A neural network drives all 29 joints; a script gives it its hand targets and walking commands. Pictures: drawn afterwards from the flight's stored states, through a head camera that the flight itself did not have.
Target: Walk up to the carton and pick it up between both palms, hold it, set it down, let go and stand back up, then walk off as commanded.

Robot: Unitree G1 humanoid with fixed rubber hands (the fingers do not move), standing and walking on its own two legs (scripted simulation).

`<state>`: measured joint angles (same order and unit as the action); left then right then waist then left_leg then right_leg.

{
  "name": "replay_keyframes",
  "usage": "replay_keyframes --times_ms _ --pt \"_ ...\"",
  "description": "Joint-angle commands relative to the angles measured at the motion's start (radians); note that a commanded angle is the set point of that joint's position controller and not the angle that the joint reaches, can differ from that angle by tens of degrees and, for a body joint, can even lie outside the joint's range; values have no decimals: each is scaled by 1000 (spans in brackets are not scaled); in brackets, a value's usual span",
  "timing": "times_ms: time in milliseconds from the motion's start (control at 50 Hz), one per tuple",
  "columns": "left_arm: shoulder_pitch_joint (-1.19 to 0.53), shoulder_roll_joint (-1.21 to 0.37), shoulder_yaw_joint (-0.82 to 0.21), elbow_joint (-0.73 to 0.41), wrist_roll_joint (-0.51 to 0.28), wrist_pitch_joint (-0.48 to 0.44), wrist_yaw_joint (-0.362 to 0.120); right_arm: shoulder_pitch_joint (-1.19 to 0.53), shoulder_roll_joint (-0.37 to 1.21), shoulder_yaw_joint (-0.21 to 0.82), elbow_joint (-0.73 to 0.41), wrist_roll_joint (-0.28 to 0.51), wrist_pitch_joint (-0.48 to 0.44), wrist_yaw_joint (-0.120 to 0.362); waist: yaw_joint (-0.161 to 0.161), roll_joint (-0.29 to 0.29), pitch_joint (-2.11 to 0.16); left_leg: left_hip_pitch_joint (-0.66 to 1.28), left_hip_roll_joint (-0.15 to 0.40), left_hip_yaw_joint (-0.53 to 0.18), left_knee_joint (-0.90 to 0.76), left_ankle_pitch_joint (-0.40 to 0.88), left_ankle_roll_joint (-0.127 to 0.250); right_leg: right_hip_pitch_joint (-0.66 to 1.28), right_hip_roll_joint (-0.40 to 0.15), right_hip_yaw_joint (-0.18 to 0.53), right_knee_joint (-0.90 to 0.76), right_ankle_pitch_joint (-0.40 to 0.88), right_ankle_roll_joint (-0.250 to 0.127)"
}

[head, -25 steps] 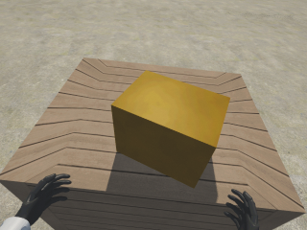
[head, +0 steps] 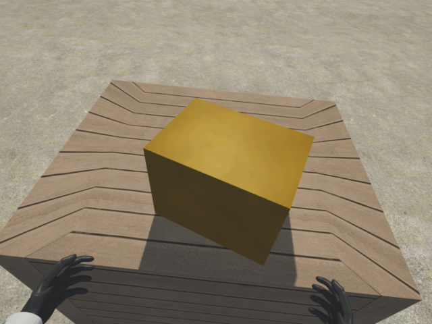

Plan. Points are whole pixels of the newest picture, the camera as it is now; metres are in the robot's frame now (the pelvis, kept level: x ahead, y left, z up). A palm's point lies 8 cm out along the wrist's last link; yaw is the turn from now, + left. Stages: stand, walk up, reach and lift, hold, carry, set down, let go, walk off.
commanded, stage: set down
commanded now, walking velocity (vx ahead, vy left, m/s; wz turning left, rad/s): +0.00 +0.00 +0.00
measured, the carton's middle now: (228, 178) +0.45 +0.01 -0.01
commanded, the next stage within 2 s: let go in 1.54 s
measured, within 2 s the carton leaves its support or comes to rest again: neither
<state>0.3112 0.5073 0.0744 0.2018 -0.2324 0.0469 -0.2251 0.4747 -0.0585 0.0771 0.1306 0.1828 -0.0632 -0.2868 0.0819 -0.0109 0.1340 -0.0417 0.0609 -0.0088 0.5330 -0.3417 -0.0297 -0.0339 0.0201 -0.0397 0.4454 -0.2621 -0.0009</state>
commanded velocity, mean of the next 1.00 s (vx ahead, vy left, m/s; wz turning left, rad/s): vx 0.00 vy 0.00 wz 0.00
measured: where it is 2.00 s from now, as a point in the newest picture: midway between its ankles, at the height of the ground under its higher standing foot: outside the picture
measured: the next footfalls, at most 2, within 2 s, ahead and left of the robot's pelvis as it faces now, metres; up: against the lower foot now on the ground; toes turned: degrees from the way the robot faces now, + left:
none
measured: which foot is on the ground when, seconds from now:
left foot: down 0.00-1.00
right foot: down 0.00-1.00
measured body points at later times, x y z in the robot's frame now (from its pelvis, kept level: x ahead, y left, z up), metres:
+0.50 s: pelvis -0.01 +0.00 +0.00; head -0.03 +0.02 +0.45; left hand +0.16 +0.27 -0.04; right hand +0.16 -0.20 -0.04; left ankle -0.02 +0.13 -0.74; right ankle +0.00 -0.12 -0.74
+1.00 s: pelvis -0.01 -0.02 +0.01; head -0.01 -0.01 +0.46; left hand +0.16 +0.23 -0.06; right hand +0.16 -0.23 -0.06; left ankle -0.02 +0.13 -0.74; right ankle +0.00 -0.12 -0.74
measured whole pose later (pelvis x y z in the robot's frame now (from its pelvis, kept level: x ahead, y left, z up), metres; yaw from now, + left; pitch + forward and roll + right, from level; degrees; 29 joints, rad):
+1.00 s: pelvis -0.01 -0.02 +0.01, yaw +1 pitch -8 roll +0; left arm 0.20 0.27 0.03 0.43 -0.06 0.13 -0.08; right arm 0.26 -0.11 0.00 0.53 0.05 -0.16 -0.09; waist 0.03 -0.02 0.13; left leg -0.02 0.05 -0.01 0.41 -0.25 -0.05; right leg -0.04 0.01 -0.05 0.40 -0.22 -0.02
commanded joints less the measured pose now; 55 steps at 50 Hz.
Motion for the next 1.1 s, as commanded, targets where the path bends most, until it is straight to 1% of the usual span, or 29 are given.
replay_keyframes --times_ms 0,20,60,140,180,240,260,320,340,400,460,480,500,520,540,560,600,640,660,680,720,780,800,820,840,900,940,1060,1080 --pt "-24 168 57 -138 -4 -19 17 -8 -72 -62 -132 -11 -32 21 -19 133 -4 -65 -21 48 -102 310 -44 -36 -26 18 -104 137 -29" --pt "-57 153 39 -136 -10 -23 26 -29 -62 -70 -92 -22 -37 31 -41 116 -14 -68 -18 40 -107 310 -44 -44 -21 11 -95 128 -21" --pt "-77 160 55 -165 -14 -40 47 -61 -47 -67 -113 -32 -36 48 -20 117 -37 -92 -23 39 -122 313 -43 -5 -18 15 -94 117 -30" --pt "-75 102 32 2 44 -2 41 -88 -80 -63 49 -41 -15 74 -27 129 60 -83 -27 44 -141 287 -43 -35 -19 20 -124 91 -33" --pt "-93 115 34 -60 28 -29 49 -109 -54 -86 3 -42 -43 72 -40 92 -19 -84 -33 49 -140 321 -41 14 -13 17 -113 132 -19" --pt "-76 55 14 6 63 -19 62 -126 -77 -80 147 -48 -51 98 -39 136 -6 -63 -44 46 -146 391 -61 -5 4 1 -117 124 -24" --pt "-98 78 30 -50 64 -24 64 -142 -86 -85 80 -51 -65 97 -24 148 -21 -69 -41 52 -148 378 -56 -1 1 6 -117 118 -21" --pt "-67 36 12 20 60 -23 69 -149 -87 -91 111 -54 -90 111 -36 81 -36 -72 -52 50 -160 367 -47 19 7 -4 -127 128 -16" --pt "-110 17 6 -6 70 -21 89 -198 -111 -119 160 -73 -88 124 -45 142 -32 -82 -43 52 -176 330 -61 -1 16 -7 -112 84 -27" --pt "-127 39 -2 6 57 -27 86 -202 -74 -90 118 -72 -101 118 -41 66 -56 -96 -53 62 -174 292 -41 42 -12 3 -127 109 -14" --pt "-120 -4 -5 38 93 -6 103 -216 -88 -106 203 -73 -99 140 -48 128 -9 -92 -53 49 -190 309 -56 15 14 -6 -117 92 -18" --pt "-114 -2 -6 48 87 -6 92 -212 -73 -86 174 -72 -99 132 -56 79 -27 -63 -66 64 -180 302 -52 25 0 3 -135 112 -18" --pt "-152 -38 -23 79 108 4 110 -264 -108 -98 236 -77 -92 156 -45 124 -2 -90 -56 57 -197 270 -51 -12 10 -11 -133 60 -33" --pt "-126 -20 -9 33 96 1 99 -225 -91 -98 169 -75 -98 138 -55 99 -14 -92 -62 71 -194 284 -46 25 9 -10 -134 106 -25" --pt "-149 -58 -12 86 110 13 110 -271 -113 -105 257 -89 -94 158 -49 84 -17 -97 -53 47 -207 264 -46 9 21 -15 -124 69 -25" --pt "-157 -60 -19 78 130 24 122 -280 -121 -108 277 -89 -93 167 -45 128 -2 -79 -60 58 -211 262 -57 -10 13 -14 -134 56 -32" --pt "-189 -22 -3 0 112 4 128 -279 -93 -109 193 -103 -111 164 -45 65 -27 -117 -58 56 -207 251 -41 36 11 -2 -125 79 -24" --pt "-165 -66 -26 95 129 26 133 -288 -124 -127 271 -113 -105 174 -52 68 -16 -113 -59 59 -216 229 -46 17 9 -11 -128 67 -25" --pt "-158 -38 -5 102 111 13 119 -241 -83 -85 219 -114 -107 158 -53 -8 -61 -92 -79 89 -194 229 -24 43 -12 11 -147 95 -10" --pt "-170 -74 -7 141 144 41 120 -260 -111 -104 302 -134 -99 168 -71 17 -14 -56 -71 76 -204 229 -28 -11 -11 3 -156 81 -9" --pt "-183 -27 12 47 117 17 121 -248 -72 -80 182 -111 -123 155 -53 8 -96 -82 -80 86 -189 242 -16 63 -21 8 -142 119 -3" --pt "-196 -78 14 148 182 52 128 -269 -128 -103 345 -124 -105 175 -60 62 0 -47 -78 81 -196 271 -28 -29 -15 -5 -154 99 -5" --pt "-186 -71 10 105 168 47 123 -247 -100 -87 293 -115 -109 169 -60 33 -35 -31 -80 78 -193 273 -21 -7 -16 0 -161 116 -8" --pt "-205 -111 -1 152 201 69 136 -302 -146 -121 354 -133 -105 189 -52 74 -12 -46 -74 70 -210 222 -35 -35 1 -13 -158 40 -27" --pt "-216 -85 -11 96 165 53 132 -285 -112 -108 258 -132 -115 174 -62 38 -39 -63 -83 81 -196 224 -26 -13 -22 0 -155 78 -10" --pt "-199 -122 0 113 205 71 160 -301 -157 -121 325 -141 -121 207 -51 80 -61 -20 -75 69 -199 255 -37 -46 -6 -13 -145 78 -20" --pt "-171 -73 8 110 160 46 144 -246 -104 -86 226 -133 -144 190 -63 -32 -103 -40 -83 86 -173 289 -18 30 -19 -5 -145 170 5" --pt "-161 -163 10 152 251 87 161 -273 -195 -126 411 -139 -122 221 -55 131 -26 13 -73 68 -197 318 -42 -40 -3 -24 -137 146 -19" --pt "-194 -158 6 121 236 95 162 -284 -182 -131 387 -144 -119 217 -64 122 -12 20 -72 62 -194 298 -47 -64 -6 -7 -148 116 -18"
